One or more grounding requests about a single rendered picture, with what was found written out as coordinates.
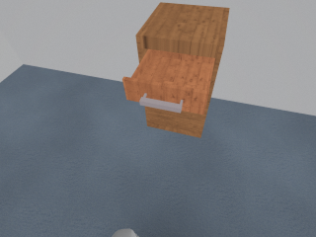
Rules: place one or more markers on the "handle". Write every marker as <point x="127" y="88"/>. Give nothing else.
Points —
<point x="161" y="105"/>

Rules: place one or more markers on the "drawer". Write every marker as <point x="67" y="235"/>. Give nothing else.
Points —
<point x="171" y="77"/>

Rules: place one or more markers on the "cabinet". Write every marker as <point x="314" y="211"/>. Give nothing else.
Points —
<point x="186" y="29"/>

